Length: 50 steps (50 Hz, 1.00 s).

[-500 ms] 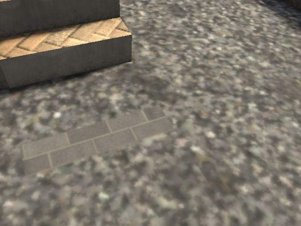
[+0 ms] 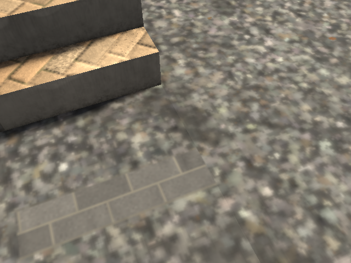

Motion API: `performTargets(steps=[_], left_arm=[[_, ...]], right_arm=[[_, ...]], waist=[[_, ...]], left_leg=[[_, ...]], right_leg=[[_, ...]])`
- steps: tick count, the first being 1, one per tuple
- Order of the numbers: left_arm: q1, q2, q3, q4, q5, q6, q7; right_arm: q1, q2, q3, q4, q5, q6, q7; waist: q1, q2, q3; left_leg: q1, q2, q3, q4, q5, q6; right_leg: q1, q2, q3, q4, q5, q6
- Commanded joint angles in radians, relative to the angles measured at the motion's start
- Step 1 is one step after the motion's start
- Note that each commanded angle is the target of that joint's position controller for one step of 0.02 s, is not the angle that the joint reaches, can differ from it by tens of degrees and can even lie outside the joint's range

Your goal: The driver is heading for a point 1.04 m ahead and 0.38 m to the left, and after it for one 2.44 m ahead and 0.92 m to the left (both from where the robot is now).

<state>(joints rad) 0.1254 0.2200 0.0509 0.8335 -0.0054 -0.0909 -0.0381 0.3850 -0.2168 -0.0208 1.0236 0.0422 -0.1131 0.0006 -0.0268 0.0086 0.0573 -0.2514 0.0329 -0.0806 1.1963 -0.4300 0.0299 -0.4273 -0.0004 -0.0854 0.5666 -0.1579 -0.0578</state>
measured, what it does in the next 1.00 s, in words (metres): walks ahead, turning left: left foot, then right foot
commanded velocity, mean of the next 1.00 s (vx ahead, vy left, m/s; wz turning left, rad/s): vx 0.50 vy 0.00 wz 0.27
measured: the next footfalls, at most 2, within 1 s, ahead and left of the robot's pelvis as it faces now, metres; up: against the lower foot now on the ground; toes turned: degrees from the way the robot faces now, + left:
left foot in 0.48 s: +0.49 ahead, +0.12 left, +0.00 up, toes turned +3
right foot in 1.00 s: +0.78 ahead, -0.03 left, +0.00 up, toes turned +22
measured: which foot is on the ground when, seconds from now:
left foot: up 0.00-0.46, down 0.48-1.00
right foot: down 0.00-0.50, up 0.52-0.98, down 1.00-1.00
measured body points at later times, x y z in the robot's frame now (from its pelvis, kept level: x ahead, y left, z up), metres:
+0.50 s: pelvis +0.31 +0.03 -0.01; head +0.34 +0.04 +0.44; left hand +0.25 +0.29 -0.16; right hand +0.51 -0.20 -0.11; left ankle +0.45 +0.12 -0.73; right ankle +0.10 -0.09 -0.71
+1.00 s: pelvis +0.60 +0.04 +0.00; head +0.62 +0.05 +0.45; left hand +0.75 +0.33 -0.07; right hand +0.70 -0.24 -0.12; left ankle +0.46 +0.12 -0.72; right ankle +0.74 -0.04 -0.73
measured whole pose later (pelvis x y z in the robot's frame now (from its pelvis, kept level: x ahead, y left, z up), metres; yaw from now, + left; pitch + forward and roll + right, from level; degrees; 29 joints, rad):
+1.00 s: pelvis +0.60 +0.04 +0.00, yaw +19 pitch +2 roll +0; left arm 0.02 0.27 0.02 0.75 0.05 -0.11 -0.01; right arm 0.41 -0.31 -0.08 0.82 -0.02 -0.06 0.00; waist -0.08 -0.01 0.00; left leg -0.09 -0.12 -0.24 0.51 -0.42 0.06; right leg -0.43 0.01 0.05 0.44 -0.07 0.00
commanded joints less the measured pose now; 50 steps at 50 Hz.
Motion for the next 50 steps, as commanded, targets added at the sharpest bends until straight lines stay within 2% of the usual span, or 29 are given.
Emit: performTargets(steps=[1, 2, 4, 7, 8, 12, 16, 18, 19, 20, 22, 23, 24, 25, 26, 27, 28, 29, 30, 31, 33, 36, 41, 44, 46, 47, 48, 49, 50], left_arm=[[0.093, 0.058, 0.011, 0.019, 0.007, -0.029, -0.013], [0.088, 0.044, 0.007, 0.032, 0.015, -0.026, -0.016], [0.131, 0.058, 0.006, 0.076, 0.01, -0.021, -0.008], [0.184, 0.095, 0.006, 0.114, 0.008, -0.017, 0.012], [0.208, 0.093, 0.003, 0.121, 0.004, -0.017, 0.021], [0.256, 0.125, 0.0, 0.133, 0.009, -0.008, 0.045], [0.339, 0.137, -0.001, 0.164, -0.006, 0.006, 0.056], [0.352, 0.147, 0.004, 0.175, -0.007, 0.016, 0.058], [0.347, 0.153, 0.009, 0.177, -0.002, 0.018, 0.063], [0.332, 0.159, 0.013, 0.173, 0.0, 0.021, 0.066], [0.296, 0.185, 0.023, 0.156, 0.01, 0.029, 0.07], [0.279, 0.191, 0.025, 0.146, 0.016, 0.039, 0.071], [0.264, 0.186, 0.02, 0.127, 0.018, 0.049, 0.076], [0.377, 0.099, -0.008, 0.095, 0.03, 0.038, 0.066], [0.415, 0.033, -0.035, 0.109, 0.017, -0.001, 0.048], [0.304, 0.126, -0.013, 0.075, -0.021, -0.04, 0.033], [0.198, 0.166, -0.006, 0.034, -0.042, -0.06, 0.031], [0.144, 0.168, -0.001, 0.024, -0.029, -0.067, 0.037], [0.143, 0.176, 0.01, 0.022, -0.014, -0.058, 0.044], [0.151, 0.167, 0.013, 0.019, -0.003, -0.043, 0.046], [0.149, 0.135, 0.01, 0.006, 0.015, -0.024, 0.047], [0.032, 0.128, 0.009, -0.037, 0.024, -0.012, 0.056], [-0.15, 0.113, 0.0, -0.092, 0.01, -0.026, 0.045], [-0.2, 0.137, 0.004, -0.121, 0.001, -0.038, 0.035], [-0.204, 0.162, 0.011, -0.132, 0.0, -0.051, 0.027], [-0.132, 0.141, -0.007, -0.125, 0.064, -0.018, 0.018], [-0.071, 0.152, -0.003, -0.118, 0.068, -0.013, 0.021], [0.026, 0.179, 0.005, -0.103, 0.067, -0.021, 0.031], [0.169, 0.256, 0.023, -0.097, 0.08, -0.031, 0.045]], right_arm=[[-0.01, -0.067, -0.025, -0.092, -0.018, -0.014, -0.017], [0.019, -0.046, -0.029, -0.091, -0.025, 0.003, -0.014], [0.02, -0.034, -0.037, -0.102, -0.02, 0.022, -0.015], [-0.104, -0.062, -0.047, -0.16, -0.024, 0.036, -0.019], [-0.159, -0.079, -0.051, -0.179, -0.027, 0.035, -0.017], [-0.3, -0.077, -0.048, -0.224, -0.033, 0.012, 0.003], [-0.433, -0.057, -0.032, -0.259, -0.023, 0.002, 0.03], [-0.462, -0.059, -0.026, -0.274, -0.017, 0.0, 0.046], [-0.461, -0.067, -0.028, -0.281, -0.006, 0.0, 0.059], [-0.448, -0.079, -0.031, -0.283, -0.005, 0.0, 0.068], [-0.35, -0.128, -0.05, -0.269, -0.008, 0.004, 0.074], [-0.234, -0.165, -0.069, -0.24, -0.011, 0.008, 0.073], [-0.085, -0.211, -0.093, -0.201, -0.015, 0.013, 0.067], [0.036, -0.31, -0.119, -0.192, -0.031, 0.017, 0.058], [0.044, -0.276, -0.11, -0.188, -0.021, 0.017, 0.058], [0.011, -0.212, -0.088, -0.186, -0.029, 0.015, 0.057], [-0.062, -0.186, -0.079, -0.21, -0.033, 0.015, 0.053], [-0.13, -0.168, -0.07, -0.229, -0.036, 0.012, 0.054], [-0.169, -0.149, -0.062, -0.247, -0.043, 0.008, 0.052], [-0.187, -0.14, -0.057, -0.259, -0.046, 0.009, 0.051], [-0.163, -0.162, -0.062, -0.26, -0.039, 0.01, 0.036], [-0.095, -0.206, -0.075, -0.256, -0.032, 0.013, 0.008], [-0.03, -0.218, -0.079, -0.252, -0.022, 0.031, -0.012], [0.001, -0.211, -0.079, -0.242, -0.016, 0.04, -0.014], [-0.004, -0.214, -0.081, -0.248, -0.018, 0.049, -0.02], [0.0, -0.256, -0.094, -0.247, -0.089, 0.05, -0.004], [-0.004, -0.245, -0.099, -0.252, -0.09, 0.05, 0.002], [-0.011, -0.227, -0.094, -0.255, -0.077, 0.045, 0.007], [-0.021, -0.17, -0.077, -0.277, -0.058, 0.035, 0.014]], waist=[[0.023, -0.045, -0.119], [0.003, -0.075, -0.122], [-0.011, -0.075, -0.081], [0.001, -0.062, 0.016], [0.013, -0.057, 0.035], [0.044, -0.054, 0.059], [0.09, -0.053, 0.092], [0.091, -0.058, 0.098], [0.079, -0.054, 0.096], [0.065, -0.058, 0.078], [0.008, -0.098, -0.017], [-0.05, -0.106, -0.095], [-0.121, -0.075, -0.18], [-0.079, 0.138, -0.338], [-0.048, 0.258, -0.448], [-0.064, 0.179, -0.355], [-0.049, 0.106, -0.242], [-0.016, -0.003, -0.154], [0.021, -0.018, -0.134], [0.045, -0.008, -0.121], [0.063, 0.003, -0.096], [0.03, 0.022, -0.054], [-0.036, 0.065, -0.039], [-0.048, 0.079, -0.044], [-0.035, 0.092, -0.047], [-0.021, 0.134, -0.049], [0.003, 0.132, -0.059], [0.057, 0.086, -0.103], [0.123, -0.039, -0.22]], left_leg=[[-0.345, 0.112, -0.022, 0.073, 0.161, 0.043], [-0.298, 0.131, -0.025, 0.046, 0.212, 0.051], [-0.313, 0.13, 0.002, 0.047, 0.232, 0.049], [-0.469, 0.146, 0.009, -0.067, 0.34, 0.018], [-0.51, 0.145, 0.014, -0.116, 0.39, 0.005], [-0.497, 0.106, 0.056, -0.391, 0.582, -0.015], [-0.457, 0.061, 0.093, -0.592, 0.623, -0.018], [-0.473, 0.054, 0.09, -0.647, 0.583, 0.001], [-0.477, 0.052, 0.085, -0.664, 0.558, 0.022], [-0.454, 0.039, 0.089, -0.671, 0.512, 0.042], [-0.31, -0.025, 0.123, -0.649, 0.405, 0.087], [-0.171, -0.069, 0.147, -0.649, 0.377, 0.113], [0.05, -0.084, 0.124, -0.669, 0.401, 0.142], [0.466, 0.146, -0.264, -0.65, 0.338, 0.281], [0.655, 0.317, -0.743, -0.869, 0.154, 0.396], [0.589, 0.279, -0.694, -0.915, 0.139, 0.334], [0.452, 0.247, -0.539, -0.917, 0.22, 0.291], [0.284, 0.21, -0.418, -0.942, 0.358, 0.276], [0.183, 0.176, -0.339, -0.957, 0.443, 0.263], [0.119, 0.147, -0.307, -0.981, 0.467, 0.26], [0.043, 0.128, -0.262, -1.003, 0.5, 0.268], [0.008, 0.108, -0.225, -1.024, 0.478, 0.265], [-0.003, 0.06, -0.208, -0.994, 0.339, 0.192], [0.064, 0.081, -0.272, -0.934, 0.309, 0.178], [0.121, 0.099, -0.331, -0.878, 0.316, 0.169], [0.11, 0.074, -0.314, -0.833, 0.462, 0.151], [0.097, 0.063, -0.325, -0.771, 0.511, 0.131], [0.064, 0.016, -0.305, -0.652, 0.531, 0.104], [-0.016, -0.046, -0.221, -0.402, 0.424, 0.077]], right_leg=[[0.334, -0.252, 0.34, -0.356, 0.129, -0.139], [0.305, -0.22, 0.292, -0.383, 0.137, -0.136], [0.261, -0.205, 0.238, -0.424, 0.149, -0.147], [0.248, -0.212, 0.215, -0.48, 0.111, -0.161], [0.252, -0.215, 0.205, -0.495, 0.124, -0.166], [0.283, -0.183, 0.145, -0.516, 0.144, -0.139], [0.392, -0.194, 0.106, -0.515, 0.148, -0.128], [0.494, -0.226, 0.082, -0.488, 0.169, -0.122], [0.539, -0.249, 0.07, -0.462, 0.209, -0.114], [0.577, -0.261, 0.055, -0.422, 0.296, -0.103], [0.629, -0.263, 0.024, -0.268, 0.657, -0.078], [0.63, -0.242, -0.003, -0.1, 0.808, -0.06], [0.523, -0.199, -0.043, 0.153, 0.81, -0.026], [0.127, -0.101, -0.047, 0.553, 0.43, 0.028], [-0.151, 0.081, 0.091, 0.807, -0.354, 0.052], [-0.258, 0.022, 0.215, 0.878, -0.337, 0.016], [-0.273, -0.027, 0.203, 0.848, -0.267, -0.005], [-0.244, -0.065, 0.19, 0.764, -0.204, -0.006], [-0.178, -0.103, 0.191, 0.68, -0.165, -0.002], [-0.13, -0.117, 0.192, 0.635, -0.151, 0.006], [-0.114, -0.12, 0.173, 0.53, -0.141, 0.038], [-0.171, -0.103, 0.154, 0.324, -0.004, 0.091], [-0.1, -0.03, 0.147, 0.0, 0.251, 0.103], [-0.072, -0.011, 0.169, -0.075, 0.237, 0.094], [-0.045, -0.002, 0.181, -0.119, 0.166, 0.081], [0.009, 0.011, 0.107, -0.068, 0.092, 0.083], [0.086, 0.012, 0.116, -0.097, 0.038, 0.068], [0.229, -0.006, 0.138, -0.148, 0.007, 0.044], [0.425, -0.191, 0.316, -0.183, -0.129, -0.002]])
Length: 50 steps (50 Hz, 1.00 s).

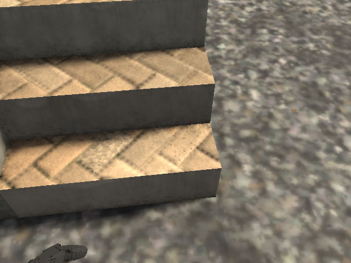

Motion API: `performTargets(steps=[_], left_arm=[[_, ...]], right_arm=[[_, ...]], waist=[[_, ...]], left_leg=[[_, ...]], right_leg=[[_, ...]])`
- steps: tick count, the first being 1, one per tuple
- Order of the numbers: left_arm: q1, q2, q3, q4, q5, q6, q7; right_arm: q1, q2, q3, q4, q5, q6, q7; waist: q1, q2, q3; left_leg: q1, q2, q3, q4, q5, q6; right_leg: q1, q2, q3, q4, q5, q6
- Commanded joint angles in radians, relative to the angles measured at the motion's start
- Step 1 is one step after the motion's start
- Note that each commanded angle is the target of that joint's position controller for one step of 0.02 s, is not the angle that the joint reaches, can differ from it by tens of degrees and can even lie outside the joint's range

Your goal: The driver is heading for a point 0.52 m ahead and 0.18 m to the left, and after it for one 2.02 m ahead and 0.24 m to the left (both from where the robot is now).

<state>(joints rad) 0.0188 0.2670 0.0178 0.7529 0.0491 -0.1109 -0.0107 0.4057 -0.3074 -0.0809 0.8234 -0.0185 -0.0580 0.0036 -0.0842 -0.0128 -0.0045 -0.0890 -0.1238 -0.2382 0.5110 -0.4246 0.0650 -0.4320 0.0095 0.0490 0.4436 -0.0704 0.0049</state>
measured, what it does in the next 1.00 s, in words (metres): walks ahead, turning left: left foot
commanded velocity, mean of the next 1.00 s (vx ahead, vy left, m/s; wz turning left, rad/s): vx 0.47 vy -0.03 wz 0.55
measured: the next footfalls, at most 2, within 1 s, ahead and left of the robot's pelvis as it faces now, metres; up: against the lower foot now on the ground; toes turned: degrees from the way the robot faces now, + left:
left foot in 0.48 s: +0.35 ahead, +0.15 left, +0.00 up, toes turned +20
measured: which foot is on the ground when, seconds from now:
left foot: down 0.00-0.00, up 0.02-0.46, down 0.48-1.00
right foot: down 0.00-0.50, up 0.52-1.00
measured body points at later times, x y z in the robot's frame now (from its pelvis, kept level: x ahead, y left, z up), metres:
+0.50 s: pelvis +0.24 +0.04 -0.01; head +0.27 +0.06 +0.44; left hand +0.14 +0.30 -0.14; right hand +0.52 -0.12 -0.09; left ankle +0.31 +0.13 -0.73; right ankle +0.12 -0.12 -0.72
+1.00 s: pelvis +0.46 +0.11 +0.02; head +0.48 +0.13 +0.46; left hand +0.48 +0.40 -0.10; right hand +0.64 -0.12 -0.11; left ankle +0.31 +0.13 -0.72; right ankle +0.58 +0.06 -0.70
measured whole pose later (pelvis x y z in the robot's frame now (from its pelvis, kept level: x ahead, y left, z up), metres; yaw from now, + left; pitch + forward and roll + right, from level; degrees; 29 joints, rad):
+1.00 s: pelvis +0.46 +0.11 +0.02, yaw +33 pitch +2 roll +0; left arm 0.11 0.27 -0.01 0.80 0.04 -0.01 0.01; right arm 0.31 -0.26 -0.06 0.90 -0.02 -0.05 -0.08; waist -0.08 -0.02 0.03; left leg -0.06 -0.11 -0.18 0.45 -0.31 0.07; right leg -0.45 0.01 -0.04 0.64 -0.18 -0.03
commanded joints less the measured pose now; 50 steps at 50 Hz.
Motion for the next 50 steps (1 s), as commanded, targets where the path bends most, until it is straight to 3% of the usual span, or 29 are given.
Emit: performTargets(steps=[1, 2, 3, 4, 5, 7, 9, 15, 18, 21, 23, 24, 25, 26, 27, 28, 29, 31, 33, 38, 39, 40, 42, 44, 45, 46, 48, 49, 50], left_arm=[[0.342, 0.332, 0.089, -0.008, 0.028, 0.008, 0.027], [0.317, 0.279, 0.088, -0.003, 0.004, 0.023, 0.022], [0.278, 0.18, 0.065, -0.022, -0.003, 0.026, 0.016], [0.241, 0.132, 0.05, -0.021, -0.003, 0.027, 0.013], [0.239, 0.111, 0.043, -0.007, -0.004, 0.024, 0.011], [0.263, 0.113, 0.044, 0.016, -0.012, 0.011, 0.008], [0.29, 0.117, 0.048, 0.032, -0.024, -0.003, 0.0], [0.308, 0.129, 0.053, 0.068, -0.023, -0.012, 0.0], [0.325, 0.155, 0.062, 0.087, -0.027, -0.016, 0.003], [0.357, 0.188, 0.071, 0.109, -0.029, -0.002, 0.012], [0.337, 0.206, 0.072, 0.104, -0.032, 0.015, 0.021], [0.346, 0.197, 0.064, 0.099, -0.034, 0.025, 0.022], [0.364, 0.132, 0.041, 0.054, -0.032, 0.025, 0.015], [0.337, 0.104, 0.037, 0.001, -0.024, 0.021, 0.004], [0.255, 0.173, 0.046, 0.013, -0.01, 0.02, -0.001], [0.232, 0.155, 0.04, 0.014, -0.023, 0.014, -0.006], [0.236, 0.137, 0.033, 0.025, -0.026, 0.012, -0.002], [0.265, 0.127, 0.026, 0.042, 0.004, 0.033, 0.004], [0.274, 0.11, 0.023, 0.044, 0.015, 0.053, 0.001], [0.067, 0.083, 0.004, -0.026, 0.01, 0.057, 0.002], [0.066, 0.066, -0.003, -0.024, 0.008, 0.054, 0.002], [0.075, 0.061, -0.009, -0.02, 0.008, 0.06, 0.007], [0.007, 0.081, -0.009, -0.045, 0.006, 0.06, 0.012], [0.011, 0.086, -0.011, -0.049, 0.011, 0.046, 0.017], [0.052, 0.112, 0.0, -0.004, 0.007, 0.062, 0.026], [0.121, 0.122, 0.008, 0.009, 0.016, 0.091, 0.025], [0.217, 0.092, -0.002, 0.029, -0.008, 0.112, 0.03], [0.293, 0.084, -0.004, 0.047, -0.022, 0.114, 0.03], [0.367, 0.107, 0.011, 0.074, -0.03, 0.116, 0.035]], right_arm=[[0.054, -0.022, -0.004, -0.112, 0.041, -0.017, 0.01], [0.051, -0.093, -0.006, -0.09, 0.002, -0.002, 0.001], [-0.019, -0.118, -0.012, -0.076, -0.007, 0.007, 0.006], [-0.07, -0.102, -0.009, -0.085, -0.008, 0.008, 0.017], [-0.099, -0.088, -0.006, -0.088, -0.012, 0.014, 0.032], [-0.099, -0.073, -0.003, -0.087, -0.02, 0.034, 0.05], [-0.13, -0.062, 0.001, -0.102, -0.018, 0.043, 0.059], [-0.305, -0.03, 0.023, -0.158, -0.014, 0.044, 0.081], [-0.382, -0.019, 0.036, -0.173, -0.018, 0.043, 0.087], [-0.412, -0.036, 0.035, -0.185, -0.033, 0.04, 0.083], [-0.281, -0.07, 0.019, -0.147, -0.039, 0.027, 0.067], [-0.129, -0.1, 0.004, -0.091, -0.051, 0.022, 0.052], [-0.016, -0.197, -0.025, -0.077, -0.056, 0.022, 0.031], [-0.012, -0.296, -0.051, -0.078, -0.023, 0.033, 0.018], [-0.031, -0.257, -0.046, -0.078, -0.008, 0.04, 0.012], [-0.092, -0.208, -0.033, -0.075, 0.002, 0.038, 0.01], [-0.141, -0.163, -0.021, -0.069, 0.002, 0.029, 0.005], [-0.186, -0.138, -0.007, -0.058, 0.01, 0.013, -0.001], [-0.173, -0.141, -0.007, -0.038, 0.02, -0.004, 0.005], [-0.126, -0.158, -0.016, 0.014, 0.025, -0.013, -0.01], [-0.123, -0.155, -0.018, 0.019, 0.019, -0.011, -0.015], [-0.098, -0.126, -0.015, 0.027, 0.013, -0.013, -0.016], [-0.071, -0.115, -0.014, 0.046, 0.01, -0.023, -0.019], [-0.088, -0.123, -0.016, 0.044, -0.001, -0.025, -0.029], [-0.096, -0.129, -0.019, 0.012, -0.012, -0.03, -0.049], [-0.056, -0.153, -0.027, 0.029, -0.009, -0.022, -0.082], [-0.118, -0.145, -0.022, -0.001, 0.003, -0.01, -0.106], [-0.204, -0.143, -0.02, -0.029, 0.004, -0.005, -0.107], [-0.252, -0.154, -0.027, -0.043, 0.008, -0.002, -0.102]], waist=[[0.148, -0.288, -0.279], [0.127, -0.225, -0.23], [0.137, -0.071, -0.127], [0.127, -0.028, -0.065], [0.117, -0.063, -0.026], [0.104, -0.117, -0.012], [0.097, -0.109, -0.019], [0.107, -0.101, 0.044], [0.12, -0.099, 0.06], [0.119, -0.104, 0.053], [0.056, -0.093, -0.045], [-0.002, -0.041, -0.141], [-0.033, 0.108, -0.237], [-0.001, 0.309, -0.295], [-0.022, 0.12, -0.22], [0.012, 0.081, -0.093], [0.058, 0.017, -0.019], [0.106, 0.027, -0.018], [0.123, 0.042, -0.048], [0.062, 0.07, 0.01], [0.055, 0.094, -0.007], [0.051, 0.136, -0.031], [0.03, 0.114, -0.003], [0.051, 0.111, -0.027], [0.016, 0.019, 0.021], [0.029, 0.021, 0.018], [0.08, 0.095, -0.092], [0.143, 0.115, -0.129], [0.192, 0.128, -0.139]], left_leg=[[-0.48, -0.037, 0.105, 0.542, -0.031, -0.003], [-0.61, 0.045, 0.127, 0.67, -0.122, 0.01], [-0.608, 0.089, 0.113, 0.694, -0.034, 0.012], [-0.579, 0.117, 0.124, 0.659, 0.036, 0.003], [-0.556, 0.145, 0.136, 0.613, 0.066, -0.003], [-0.531, 0.15, 0.166, 0.609, 0.101, -0.02], [-0.561, 0.157, 0.173, 0.604, 0.14, -0.028], [-0.558, 0.186, 0.23, 0.354, 0.349, -0.049], [-0.433, 0.166, 0.297, 0.18, 0.368, -0.029], [-0.384, 0.127, 0.339, 0.098, 0.258, 0.025], [-0.231, 0.056, 0.363, 0.017, 0.21, 0.08], [-0.011, 0.039, 0.343, -0.034, 0.21, 0.112], [0.28, 0.266, 0.036, -0.059, 0.112, 0.181], [0.421, 0.471, -0.457, -0.217, 0.206, 0.315], [0.364, 0.44, -0.355, -0.241, 0.184, 0.283], [0.215, 0.41, -0.246, -0.256, 0.261, 0.267], [0.082, 0.357, -0.155, -0.285, 0.404, 0.226], [0.003, 0.298, -0.059, -0.282, 0.647, 0.205], [-0.014, 0.272, -0.017, -0.263, 0.793, 0.205], [-0.047, 0.232, -0.039, -0.305, 0.601, 0.17], [-0.037, 0.226, -0.029, -0.289, 0.582, 0.165], [-0.016, 0.24, -0.047, -0.267, 0.51, 0.165], [0.001, 0.259, -0.102, -0.261, 0.488, 0.168], [0.074, 0.299, -0.13, -0.199, 0.703, 0.175], [0.15, 0.373, -0.14, -0.106, 1.121, 0.134], [0.218, 0.406, -0.152, -0.031, 1.464, 0.098], [0.201, 0.373, -0.073, 0.055, 1.706, 0.051], [0.103, 0.332, -0.034, 0.112, 1.68, 0.028], [0.069, 0.291, -0.027, 0.21, 1.56, 0.021]], right_leg=[[0.704, -0.43, 0.581, -0.131, -0.316, -0.184], [0.657, -0.461, 0.699, -0.154, -0.402, -0.203], [0.551, -0.406, 0.546, -0.163, -0.388, -0.178], [0.46, -0.351, 0.406, -0.187, -0.266, -0.156], [0.4, -0.303, 0.291, -0.208, -0.154, -0.137], [0.365, -0.26, 0.171, -0.222, 0.023, -0.13], [0.382, -0.269, 0.105, -0.234, 0.146, -0.146], [0.35, -0.246, -0.094, -0.288, 0.162, -0.131], [0.322, -0.241, -0.166, -0.265, 0.186, -0.104], [0.401, -0.27, -0.194, -0.157, 0.427, -0.09], [0.45, -0.26, -0.234, 0.083, 0.69, -0.082], [0.356, -0.22, -0.255, 0.301, 0.603, -0.063], [0.056, -0.17, -0.266, 0.599, 0.187, -0.025], [-0.264, 0.014, -0.172, 0.878, -0.459, 0.013], [-0.323, -0.069, -0.019, 0.862, -0.385, -0.004], [-0.293, -0.1, -0.024, 0.801, -0.295, -0.006], [-0.209, -0.131, -0.018, 0.696, -0.242, -0.004], [-0.095, -0.12, -0.023, 0.626, -0.214, 0.008], [-0.063, -0.097, -0.038, 0.587, -0.212, 0.017], [-0.114, -0.071, -0.054, 0.335, -0.067, 0.041], [-0.094, -0.055, -0.06, 0.31, -0.044, 0.044], [-0.093, -0.051, -0.055, 0.33, -0.061, 0.042], [-0.132, -0.058, -0.043, 0.291, -0.051, 0.04], [-0.171, -0.06, -0.045, 0.335, -0.091, 0.009], [-0.243, -0.048, -0.052, 0.348, -0.089, 0.014], [-0.289, -0.035, -0.073, 0.384, -0.137, 0.003], [-0.088, -0.004, -0.083, 0.298, -0.198, -0.032], [0.119, -0.003, -0.072, 0.123, -0.134, -0.067], [0.248, 0.018, -0.099, -0.026, -0.022, -0.079]])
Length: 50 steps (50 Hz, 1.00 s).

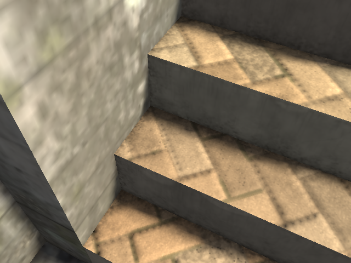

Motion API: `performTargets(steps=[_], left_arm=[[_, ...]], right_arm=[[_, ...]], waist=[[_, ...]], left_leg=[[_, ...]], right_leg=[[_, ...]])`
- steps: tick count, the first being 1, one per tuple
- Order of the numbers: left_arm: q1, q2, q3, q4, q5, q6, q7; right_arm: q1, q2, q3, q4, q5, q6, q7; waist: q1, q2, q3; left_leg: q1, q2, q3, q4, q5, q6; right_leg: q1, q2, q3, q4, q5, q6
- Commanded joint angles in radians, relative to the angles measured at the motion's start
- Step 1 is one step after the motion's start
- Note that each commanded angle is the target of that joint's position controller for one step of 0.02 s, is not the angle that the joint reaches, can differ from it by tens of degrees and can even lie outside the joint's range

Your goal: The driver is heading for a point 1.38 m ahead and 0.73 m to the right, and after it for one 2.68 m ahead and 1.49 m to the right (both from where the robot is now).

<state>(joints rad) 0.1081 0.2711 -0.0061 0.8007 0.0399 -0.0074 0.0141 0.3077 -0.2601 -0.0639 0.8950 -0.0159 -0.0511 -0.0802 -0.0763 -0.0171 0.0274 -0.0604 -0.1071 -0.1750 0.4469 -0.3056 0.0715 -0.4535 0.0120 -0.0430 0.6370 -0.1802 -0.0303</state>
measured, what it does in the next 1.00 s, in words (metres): climbs, turning right: right foot, then left foot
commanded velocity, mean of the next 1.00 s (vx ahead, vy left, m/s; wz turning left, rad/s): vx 0.29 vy -0.18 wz -0.42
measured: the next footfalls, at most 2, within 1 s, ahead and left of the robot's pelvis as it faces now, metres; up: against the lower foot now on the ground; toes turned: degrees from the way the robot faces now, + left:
right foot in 0.04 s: +0.12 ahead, -0.10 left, +0.00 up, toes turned -2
left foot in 0.38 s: +0.15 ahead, -0.01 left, +0.00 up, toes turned -7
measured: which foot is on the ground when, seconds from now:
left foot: down 0.00-0.02, up 0.04-0.36, down 0.38-0.90, up 0.92-1.00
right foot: up 0.00-0.02, down 0.04-0.38, up 0.40-0.84, down 0.86-1.00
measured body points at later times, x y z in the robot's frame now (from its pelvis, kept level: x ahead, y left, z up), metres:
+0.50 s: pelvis +0.08 -0.08 -0.01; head +0.10 -0.07 +0.44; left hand +0.29 +0.13 -0.12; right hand +0.12 -0.38 -0.12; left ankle +0.11 +0.00 -0.74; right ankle -0.01 -0.19 -0.47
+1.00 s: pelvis +0.09 -0.27 +0.07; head +0.13 -0.32 +0.52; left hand +0.40 -0.25 +0.00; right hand +0.04 -0.57 -0.05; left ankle +0.09 -0.09 -0.49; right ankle +0.13 -0.44 -0.53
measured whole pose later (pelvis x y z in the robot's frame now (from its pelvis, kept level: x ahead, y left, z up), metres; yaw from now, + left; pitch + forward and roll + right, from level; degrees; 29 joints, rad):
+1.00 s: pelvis +0.09 -0.27 +0.07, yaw -35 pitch -1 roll -2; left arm -0.01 0.13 0.00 0.55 0.02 0.10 0.06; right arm 0.18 -0.28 -0.08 0.70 -0.01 -0.02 0.06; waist -0.04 0.07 0.14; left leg -0.48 0.11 -0.05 1.52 -0.25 0.01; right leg -0.85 0.08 0.00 1.33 -0.48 0.04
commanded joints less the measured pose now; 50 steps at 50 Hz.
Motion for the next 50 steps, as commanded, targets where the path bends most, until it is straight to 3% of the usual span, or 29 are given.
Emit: performTargets(steps=[1, 2, 3, 4, 5, 7, 11, 17, 18, 19, 20, 21, 22, 23, 24, 25, 29, 34, 39, 40, 41, 42, 43, 44, 45, 46, 47, 48, 50], left_arm=[[0.442, 0.124, 0.057, 0.074, -0.018, 0.017, 0.023], [0.401, 0.151, 0.059, 0.093, -0.033, 0.014, 0.026], [0.41, 0.214, 0.074, 0.12, -0.037, -0.011, 0.02], [0.367, 0.243, 0.096, 0.106, -0.035, -0.017, 0.009], [0.237, 0.195, 0.089, 0.058, -0.032, -0.009, 0.002], [0.111, 0.097, 0.065, -0.021, -0.008, 0.016, -0.006], [0.177, 0.162, 0.08, -0.054, 0.011, 0.038, 0.011], [0.124, 0.117, 0.075, -0.132, -0.001, 0.045, 0.015], [0.109, 0.125, 0.085, -0.145, -0.02, 0.027, 0.007], [0.074, 0.13, 0.1, -0.155, -0.041, 0.018, -0.008], [0.107, 0.045, 0.096, -0.21, -0.006, 0.015, -0.005], [0.162, 0.066, 0.1, -0.214, 0.041, 0.011, -0.011], [0.094, 0.026, 0.088, -0.238, 0.052, 0.029, -0.004], [-0.033, -0.004, 0.074, -0.289, 0.074, 0.042, 0.008], [-0.042, 0.007, 0.069, -0.289, 0.07, 0.04, 0.001], [-0.04, -0.022, 0.056, -0.286, 0.044, 0.043, -0.013], [-0.228, -0.127, 0.008, -0.413, -0.024, 0.055, -0.034], [-0.37, -0.132, 0.01, -0.537, 0.011, 0.077, 0.002], [-0.489, -0.154, 0.008, -0.628, 0.021, 0.092, -0.015], [-0.482, -0.201, -0.04, -0.638, 0.002, 0.079, -0.036], [-0.419, -0.21, -0.053, -0.611, -0.037, 0.078, -0.045], [-0.319, -0.126, -0.016, -0.578, -0.065, 0.081, -0.022], [-0.233, 0.01, 0.066, -0.44, -0.033, 0.101, -0.016], [-0.05, 0.014, 0.086, -0.406, -0.074, 0.105, -0.009], [-0.041, 0.034, 0.082, -0.362, -0.098, 0.089, 0.003], [0.14, 0.11, 0.122, -0.302, -0.094, 0.088, 0.019], [0.198, 0.162, 0.147, -0.261, -0.081, 0.094, 0.031], [0.098, 0.181, 0.138, -0.326, -0.027, 0.095, 0.063], [-0.034, 0.067, 0.077, -0.318, 0.032, 0.083, 0.1]], right_arm=[[-0.256, -0.203, -0.046, -0.142, 0.014, -0.017, -0.011], [-0.241, -0.118, -0.03, -0.153, -0.009, -0.027, 0.005], [-0.12, -0.018, 0.003, -0.169, -0.032, -0.026, 0.004], [-0.04, -0.039, -0.004, -0.163, -0.052, -0.014, 0.0], [-0.025, -0.073, -0.007, -0.17, -0.063, -0.003, 0.008], [-0.129, -0.112, -0.005, -0.211, -0.058, 0.022, 0.027], [-0.198, -0.077, 0.027, -0.27, -0.021, 0.079, -0.009], [-0.058, -0.081, 0.019, -0.213, 0.001, 0.133, -0.084], [0.02, -0.09, 0.013, -0.194, 0.006, 0.123, -0.09], [0.115, -0.089, 0.006, -0.155, -0.001, 0.106, -0.092], [0.103, -0.148, -0.007, -0.193, -0.018, 0.1, -0.088], [0.049, -0.169, -0.012, -0.227, -0.036, 0.097, -0.078], [-0.046, -0.206, -0.037, -0.244, -0.026, 0.079, -0.07], [-0.094, -0.116, -0.009, -0.211, -0.024, 0.06, -0.053], [-0.092, -0.032, 0.022, -0.174, -0.045, 0.044, -0.035], [-0.038, -0.017, 0.029, -0.144, -0.053, 0.032, -0.022], [0.098, -0.069, 0.011, -0.052, -0.061, 0.005, 0.021], [0.12, -0.112, -0.011, -0.026, -0.06, -0.025, 0.016], [0.15, -0.161, -0.059, -0.039, -0.08, -0.031, -0.008], [0.108, -0.158, -0.058, -0.068, -0.044, -0.024, -0.013], [0.019, -0.151, -0.058, -0.112, -0.038, -0.002, -0.003], [0.094, -0.162, -0.044, -0.129, -0.004, 0.01, 0.032], [0.112, -0.158, -0.046, -0.128, 0.007, 0.015, 0.058], [0.061, -0.214, -0.047, -0.131, -0.006, 0.018, 0.103], [0.066, -0.252, -0.044, -0.195, 0.021, -0.004, 0.132], [-0.001, -0.279, -0.049, -0.225, 0.016, -0.024, 0.152], [-0.032, -0.17, -0.035, -0.247, -0.02, -0.019, 0.181], [-0.104, 0.002, -0.007, -0.306, 0.011, -0.002, 0.177], [-0.219, 0.142, 0.044, -0.404, -0.003, 0.017, 0.133]], waist=[[0.309, 0.051, -0.144], [0.248, -0.199, -0.076], [0.115, -0.092, -0.087], [0.068, -0.023, -0.154], [0.012, 0.029, -0.125], [0.026, 0.021, -0.075], [0.079, -0.042, -0.105], [0.06, -0.125, -0.161], [0.02, -0.072, -0.181], [-0.06, 0.102, -0.195], [-0.006, 0.346, -0.278], [0.047, 0.156, -0.266], [0.077, 0.19, -0.174], [0.116, 0.081, 0.046], [0.128, -0.056, 0.073], [0.106, -0.058, 0.05], [0.034, 0.117, 0.002], [0.049, 0.139, 0.049], [0.02, 0.194, -0.038], [0.031, 0.189, -0.059], [0.042, 0.198, -0.106], [0.043, 0.231, -0.21], [0.021, 0.066, -0.267], [0.155, 0.206, -0.357], [0.164, 0.076, -0.485], [0.273, -0.134, -0.619], [0.286, -0.264, -0.607], [0.234, -0.306, -0.55], [0.116, -0.316, -0.293]], left_leg=[[-0.064, 0.153, -0.003, 0.608, 1.135, -0.026], [-0.475, -0.056, 0.111, 0.962, -0.223, -0.063], [-0.599, -0.08, 0.077, 1.199, -0.387, -0.054], [-0.605, -0.043, 0.093, 1.252, -0.331, -0.053], [-0.61, 0.043, 0.133, 1.173, -0.277, -0.06], [-0.543, 0.063, 0.199, 1.07, -0.191, -0.093], [-0.461, 0.077, 0.25, 0.743, -0.122, -0.134], [-0.174, 0.059, 0.247, 0.214, 0.024, -0.065], [-0.089, 0.091, 0.235, 0.054, 0.164, -0.055], [0.098, 0.211, 0.121, -0.173, 0.443, -0.002], [0.213, 0.598, -0.3, -0.092, 0.649, 0.161], [0.114, 0.716, -0.355, -0.121, 0.741, 0.279], [0.038, 0.753, -0.451, -0.262, 0.269, 0.314], [-0.089, 0.672, -0.28, -0.301, -0.028, 0.227], [-0.109, 0.526, -0.111, -0.207, 0.027, 0.14], [-0.138, 0.433, 0.042, -0.134, 0.139, 0.088], [-0.096, 0.398, 0.15, -0.175, 0.003, 0.058], [-0.039, 0.532, 0.136, -0.309, -0.075, 0.049], [0.21, 0.557, 0.211, -0.35, 0.126, 0.062], [0.187, 0.504, 0.3, -0.407, 0.206, 0.054], [-0.025, 0.465, 0.421, -0.476, 0.335, 0.063], [-0.048, 0.4, 0.433, -0.409, 0.43, 0.134], [-0.03, 0.354, 0.472, -0.213, 0.733, 0.168], [-0.045, 0.363, 0.492, 0.009, 1.048, 0.159], [-0.254, 0.293, 0.463, 0.256, 1.09, 0.11], [-0.514, 0.174, 0.433, 0.621, 0.46, 0.041], [-0.622, 0.065, 0.324, 1.016, -0.124, -0.022], [-0.68, -0.034, 0.151, 1.451, -0.09, -0.096], [-0.732, 0.006, 0.062, 1.646, 0.014, -0.095]], right_leg=[[0.424, 0.02, -0.067, -0.414, 0.349, -0.088], [0.63, -0.135, 0.103, -0.339, 0.929, -0.205], [0.591, -0.296, 0.266, -0.201, 1.473, -0.319], [0.577, -0.346, 0.284, -0.233, 1.324, -0.382], [0.472, -0.3, 0.261, -0.273, 0.967, -0.358], [0.241, -0.155, 0.225, -0.32, 0.649, -0.303], [0.237, -0.104, 0.254, -0.312, 0.704, -0.21], [0.25, -0.082, 0.357, -0.214, 0.858, -0.028], [0.269, -0.05, 0.334, -0.098, 0.809, 0.005], [0.127, 0.068, 0.233, 0.254, 0.297, 0.048], [-0.217, 0.201, 0.165, 0.944, -0.49, 0.082], [-0.398, 0.194, 0.237, 1.314, -0.448, 0.064], [-0.559, 0.141, 0.232, 1.612, -0.371, 0.031], [-0.709, 0.089, 0.206, 1.695, -0.33, 0.017], [-0.725, 0.09, 0.184, 1.706, -0.286, 0.015], [-0.694, 0.097, 0.163, 1.717, -0.243, 0.008], [-0.796, 0.11, 0.143, 1.769, -0.327, -0.02], [-0.983, -0.014, 0.197, 1.691, -0.323, 0.008], [-1.074, -0.117, 0.153, 1.561, -0.369, 0.007], [-0.883, -0.18, 0.114, 1.087, -0.522, -0.038], [-0.45, -0.132, 0.009, 0.771, -0.564, -0.051], [-0.146, -0.041, -0.012, 0.606, -0.626, -0.034], [0.036, 0.084, -0.295, 0.515, -0.463, 0.014], [0.215, 0.103, -0.241, 0.439, -0.329, 0.007], [0.551, 0.127, -0.122, 0.325, -0.085, -0.005], [0.779, 0.055, 0.171, 0.079, -0.157, 0.005], [0.654, -0.04, 0.371, -0.09, -0.19, 0.04], [0.429, -0.16, 0.574, -0.138, -0.396, 0.05], [0.061, -0.12, 0.518, -0.11, -0.42, 0.022]])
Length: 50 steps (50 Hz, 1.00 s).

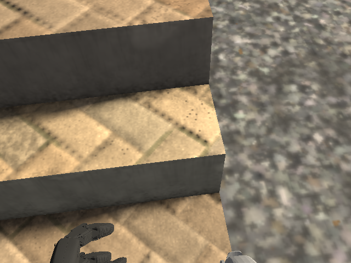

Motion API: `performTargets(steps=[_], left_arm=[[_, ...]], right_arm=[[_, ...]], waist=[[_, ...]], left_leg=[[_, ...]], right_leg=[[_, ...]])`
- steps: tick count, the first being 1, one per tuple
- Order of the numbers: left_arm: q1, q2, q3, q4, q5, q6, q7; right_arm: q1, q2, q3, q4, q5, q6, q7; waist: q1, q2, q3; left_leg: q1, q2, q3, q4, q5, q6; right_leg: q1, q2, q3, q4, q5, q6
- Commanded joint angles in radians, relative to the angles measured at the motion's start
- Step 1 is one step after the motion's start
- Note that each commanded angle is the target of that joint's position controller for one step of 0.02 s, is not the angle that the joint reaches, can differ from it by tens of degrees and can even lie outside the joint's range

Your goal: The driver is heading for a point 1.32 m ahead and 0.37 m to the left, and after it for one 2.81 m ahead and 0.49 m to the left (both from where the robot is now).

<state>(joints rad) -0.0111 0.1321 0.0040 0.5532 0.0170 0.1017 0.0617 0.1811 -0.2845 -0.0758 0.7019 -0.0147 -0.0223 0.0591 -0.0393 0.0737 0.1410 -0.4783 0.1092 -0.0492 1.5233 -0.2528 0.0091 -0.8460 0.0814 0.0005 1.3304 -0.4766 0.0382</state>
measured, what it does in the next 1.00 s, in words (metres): climbs: left foot, then right foot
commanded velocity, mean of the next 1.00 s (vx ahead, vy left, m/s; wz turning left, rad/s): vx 0.41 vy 0.06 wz -0.08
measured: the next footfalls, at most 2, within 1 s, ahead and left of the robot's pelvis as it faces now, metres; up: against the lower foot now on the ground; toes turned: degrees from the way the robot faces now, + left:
left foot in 0.38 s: +0.13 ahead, +0.09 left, +0.00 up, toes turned +1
right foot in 0.64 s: +0.17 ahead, -0.08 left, +0.00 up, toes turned -4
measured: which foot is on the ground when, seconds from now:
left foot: up 0.00-0.36, down 0.38-0.62, up 0.64-1.00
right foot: down 0.00-0.34, up 0.36-0.62, down 0.64-1.00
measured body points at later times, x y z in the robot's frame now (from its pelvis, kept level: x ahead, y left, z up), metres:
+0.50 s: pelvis +0.06 -0.01 +0.07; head +0.06 -0.01 +0.52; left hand +0.21 +0.22 -0.03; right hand +0.15 -0.22 -0.06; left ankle +0.09 +0.08 -0.60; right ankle +0.08 -0.14 -0.50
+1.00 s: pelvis +0.16 -0.02 +0.12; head +0.14 -0.07 +0.57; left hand +0.10 +0.19 +0.00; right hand +0.34 -0.17 +0.00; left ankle +0.18 +0.12 -0.25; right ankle +0.13 -0.08 -0.60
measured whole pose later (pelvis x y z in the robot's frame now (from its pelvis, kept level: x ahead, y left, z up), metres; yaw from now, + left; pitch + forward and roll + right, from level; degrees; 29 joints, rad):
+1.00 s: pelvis +0.16 -0.02 +0.12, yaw +3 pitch -1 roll +2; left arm 0.54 0.09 0.00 0.96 0.03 -0.14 0.02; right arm 0.16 -0.06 -0.01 0.74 -0.01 -0.01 -0.05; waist 0.03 0.09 -0.05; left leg -1.13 -0.12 -0.06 2.28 -0.23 0.08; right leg -0.21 0.00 -0.13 0.61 -0.39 -0.08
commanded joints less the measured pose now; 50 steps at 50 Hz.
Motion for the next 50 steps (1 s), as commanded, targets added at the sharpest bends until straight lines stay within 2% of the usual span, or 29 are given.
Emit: performTargets(steps=[1, 3, 5, 8, 12, 15, 17, 18, 19, 20, 21, 22, 23, 24, 25, 28, 30, 31, 32, 33, 34, 35, 36, 38, 40, 42, 43, 45, 50], left_arm=[[0.082, 0.165, 0.059, -0.034, 0.055, -0.049, 0.036], [0.079, 0.101, 0.05, 0.011, 0.043, -0.096, 0.004], [0.139, 0.117, 0.059, 0.053, 0.053, -0.147, 0.0], [0.195, 0.18, 0.069, 0.064, 0.048, -0.18, 0.007], [0.152, 0.221, 0.068, 0.047, 0.041, -0.172, 0.008], [0.099, 0.218, 0.066, 0.024, 0.012, -0.141, 0.017], [0.228, 0.195, 0.071, 0.085, 0.021, -0.098, 0.01], [0.24, 0.14, 0.07, 0.086, 0.035, -0.089, -0.004], [0.099, -0.061, -0.013, -0.112, 0.013, -0.095, -0.044], [0.183, -0.03, -0.016, -0.054, 0.024, -0.101, -0.057], [0.524, 0.115, 0.013, 0.117, 0.086, -0.127, -0.112], [0.476, 0.193, 0.04, 0.165, 0.037, -0.177, -0.131], [0.399, 0.189, 0.025, 0.139, 0.033, -0.193, -0.107], [0.253, 0.181, 0.035, 0.009, 0.037, -0.155, -0.048], [0.187, 0.209, 0.039, 0.018, 0.032, -0.129, -0.048], [0.135, 0.166, 0.037, 0.003, -0.007, -0.091, -0.075], [0.229, 0.165, 0.046, 0.034, -0.062, -0.09, -0.07], [0.465, 0.175, 0.061, 0.112, -0.063, -0.086, -0.057], [0.536, 0.133, 0.05, 0.176, -0.035, -0.099, -0.055], [0.53, 0.133, 0.024, 0.158, -0.004, -0.122, -0.061], [0.532, 0.146, 0.038, 0.131, 0.018, -0.11, -0.036], [0.463, 0.158, 0.043, 0.128, 0.041, -0.116, -0.028], [0.366, 0.181, 0.044, 0.135, 0.048, -0.128, -0.025], [0.39, 0.116, 0.025, 0.18, 0.026, -0.181, -0.028], [0.454, 0.072, 0.012, 0.261, 0.016, -0.217, -0.037], [0.509, 0.087, 0.017, 0.308, 0.008, -0.239, -0.042], [0.514, 0.069, 0.009, 0.324, 0.008, -0.247, -0.04], [0.556, 0.077, 0.012, 0.352, 0.01, -0.25, -0.039], [0.656, 0.078, 0.027, 0.422, 0.018, -0.249, -0.039]], right_arm=[[-0.011, 0.151, 0.063, -0.182, -0.027, -0.014, -0.021], [0.014, 0.081, 0.059, -0.163, -0.028, -0.013, -0.038], [-0.062, 0.061, 0.059, -0.204, -0.007, 0.002, -0.057], [-0.106, 0.049, 0.053, -0.212, 0.004, 0.018, -0.07], [-0.051, 0.069, 0.052, -0.199, 0.01, 0.056, -0.076], [-0.05, 0.113, 0.092, -0.204, 0.025, 0.059, -0.05], [0.118, 0.124, 0.073, -0.119, 0.012, 0.055, -0.059], [0.18, 0.132, 0.066, -0.068, -0.009, 0.05, -0.066], [0.219, 0.212, 0.142, 0.046, -0.153, 0.116, 0.101], [0.257, 0.106, 0.109, 0.069, -0.155, 0.129, 0.127], [-0.026, -0.064, 0.048, -0.063, -0.073, 0.063, 0.073], [-0.167, -0.032, 0.035, -0.111, 0.0, -0.006, 0.031], [-0.189, -0.029, 0.061, -0.099, -0.011, -0.03, 0.006], [-0.083, -0.066, 0.012, -0.05, -0.016, -0.065, -0.049], [0.003, -0.032, 0.021, 0.036, -0.009, -0.075, -0.086], [0.056, 0.001, 0.007, 0.062, -0.016, -0.069, -0.107], [0.038, -0.029, -0.014, 0.017, -0.056, -0.056, -0.11], [-0.005, -0.029, -0.018, 0.031, -0.056, -0.051, -0.099], [0.023, 0.061, 0.004, 0.043, -0.05, -0.037, -0.085], [0.052, 0.238, 0.057, 0.028, -0.024, -0.05, -0.071], [0.199, 0.135, 0.02, 0.027, 0.001, -0.063, -0.068], [0.13, 0.092, 0.018, 0.02, 0.006, -0.063, -0.076], [0.002, 0.145, 0.044, -0.041, 0.004, -0.055, -0.082], [-0.006, 0.156, 0.059, -0.046, -0.008, -0.044, -0.079], [0.041, 0.187, 0.065, -0.025, 0.008, -0.022, -0.078], [0.062, 0.191, 0.065, -0.009, 0.015, -0.011, -0.088], [0.059, 0.195, 0.065, 0.006, 0.019, -0.003, -0.094], [0.063, 0.205, 0.063, 0.02, 0.015, -0.001, -0.1], [-0.168, 0.221, 0.068, -0.088, 0.003, 0.007, -0.104]], waist=[[0.029, -0.346, -0.292], [0.013, -0.258, -0.187], [0.007, -0.167, -0.145], [-0.001, -0.014, -0.114], [-0.038, -0.067, -0.17], [-0.065, -0.098, -0.153], [-0.101, -0.195, -0.235], [-0.101, -0.077, -0.216], [0.05, -0.006, 0.03], [0.051, -0.017, -0.156], [0.13, 0.212, -0.321], [0.078, 0.024, -0.176], [0.047, -0.13, -0.226], [0.115, -0.088, -0.223], [0.052, -0.118, -0.223], [0.016, -0.016, -0.162], [0.051, 0.025, -0.212], [0.168, 0.008, -0.261], [0.185, -0.175, -0.227], [0.127, -0.323, -0.197], [0.094, -0.281, -0.307], [0.051, -0.127, -0.174], [0.027, -0.118, -0.052], [0.037, 0.017, -0.038], [0.029, -0.023, -0.065], [0.03, -0.039, -0.075], [0.015, 0.011, -0.063], [0.024, -0.089, -0.113], [0.077, -0.22, -0.07]], left_leg=[[-0.355, -0.187, -0.043, 0.566, -0.052, -0.026], [-0.377, -0.192, -0.048, 0.548, -0.127, -0.031], [-0.402, -0.191, -0.167, 0.498, -0.194, -0.028], [-0.397, -0.214, -0.127, 0.234, -0.044, -0.054], [-0.207, -0.229, 0.025, 0.239, 0.022, -0.057], [0.058, -0.168, 0.1, -0.53, -0.023, -0.004], [0.356, -0.198, 0.248, -0.918, -0.039, 0.073], [0.373, -0.171, 0.193, -1.072, 0.038, 0.117], [0.113, -0.117, -0.075, -0.864, 0.084, 0.28], [0.208, 0.037, -0.255, -0.851, 0.409, 0.399], [0.115, 0.237, -0.727, -1.075, -0.162, 0.578], [0.034, 0.248, -0.816, -1.156, -0.632, 0.542], [0.015, 0.213, -0.778, -1.13, -0.658, 0.476], [0.13, 0.158, -0.631, -1.185, -0.659, 0.329], [0.093, 0.104, -0.524, -1.151, -0.542, 0.315], [0.023, 0.005, -0.345, -1.063, -0.419, 0.281], [-0.129, -0.013, -0.222, -1.097, -0.285, 0.231], [-0.205, -0.041, -0.165, -0.878, -0.291, 0.22], [-0.28, -0.135, -0.04, -0.49, -0.332, 0.166], [-0.454, -0.255, 0.01, -0.005, -0.196, 0.079], [-0.54, -0.246, -0.135, 0.279, -0.038, 0.041], [-0.622, -0.21, -0.102, 0.413, 0.068, 0.001], [-0.653, -0.201, -0.012, 0.577, 0.075, -0.01], [-0.662, -0.192, -0.07, 0.562, 0.084, 0.021], [-0.634, -0.211, -0.065, 0.6, 0.092, 0.05], [-0.684, -0.226, -0.056, 0.625, 0.092, 0.068], [-0.669, -0.218, -0.059, 0.598, 0.124, 0.062], [-0.735, -0.238, -0.024, 0.689, 0.112, 0.062], [-1.035, -0.21, 0.026, 0.898, -0.051, 0.082]], right_leg=[[0.378, -0.182, 0.466, -0.791, -0.138, -0.086], [0.277, -0.201, 0.472, -0.83, -0.071, -0.155], [0.257, -0.247, 0.521, -0.859, 0.019, -0.173], [0.296, -0.279, 0.44, -0.947, 0.065, -0.205], [0.267, -0.243, 0.31, -1.005, 0.216, -0.242], [0.269, -0.163, 0.142, -0.989, 0.243, -0.186], [0.326, -0.009, -0.007, -0.7, 0.226, -0.246], [0.312, 0.094, -0.021, -0.346, -0.014, -0.21], [-0.078, 0.039, 0.239, -0.004, -0.127, -0.298], [-0.159, 0.098, 0.312, 0.238, -0.048, -0.283], [-0.246, 0.097, 0.36, 0.436, 0.086, -0.143], [-0.359, 0.07, 0.318, 0.577, 0.158, -0.068], [-0.375, 0.069, 0.29, 0.53, 0.238, -0.023], [-0.227, -0.094, 0.061, 0.29, 0.242, 0.005], [-0.14, -0.116, -0.006, 0.227, 0.245, 0.021], [0.08, -0.134, -0.063, -0.078, 0.199, -0.015], [0.512, -0.089, -0.153, -0.41, -0.148, -0.047], [0.771, -0.071, -0.191, -0.508, 0.016, -0.06], [0.838, -0.118, 0.023, -0.769, -0.003, -0.069], [0.808, -0.324, 0.437, -0.845, -0.027, -0.066], [0.86, -0.469, 0.852, -1.136, -0.204, -0.014], [0.754, -0.488, 0.852, -1.21, -0.39, 0.005], [0.612, -0.425, 0.63, -1.15, -0.191, -0.073], [0.579, -0.337, 0.376, -1.03, 0.046, -0.101], [0.576, -0.315, 0.29, -0.99, 0.107, -0.122], [0.628, -0.305, 0.24, -0.98, 0.152, -0.133], [0.615, -0.305, 0.205, -0.949, 0.314, -0.105], [0.686, -0.309, 0.172, -0.918, 0.452, -0.103], [0.846, -0.356, 0.187, -0.947, 0.448, -0.149]])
